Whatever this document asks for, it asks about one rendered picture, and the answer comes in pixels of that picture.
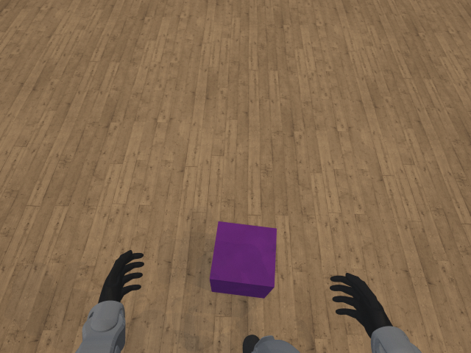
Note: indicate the carton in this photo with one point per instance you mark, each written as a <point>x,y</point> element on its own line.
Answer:
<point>243,260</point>

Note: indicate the right robot foot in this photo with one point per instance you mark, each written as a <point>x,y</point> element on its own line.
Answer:
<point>249,343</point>

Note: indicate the right robot forearm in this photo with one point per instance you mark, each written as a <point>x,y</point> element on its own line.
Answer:
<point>391,340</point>

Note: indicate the robot left hand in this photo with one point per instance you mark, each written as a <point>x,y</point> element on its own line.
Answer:
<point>113,288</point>

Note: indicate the robot right hand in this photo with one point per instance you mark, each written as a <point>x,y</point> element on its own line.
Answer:
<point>369,312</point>

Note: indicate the left robot forearm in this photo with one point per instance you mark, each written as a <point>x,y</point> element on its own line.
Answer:
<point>104,330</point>

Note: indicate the robot right shin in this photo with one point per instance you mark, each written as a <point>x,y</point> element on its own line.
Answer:
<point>263,339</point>

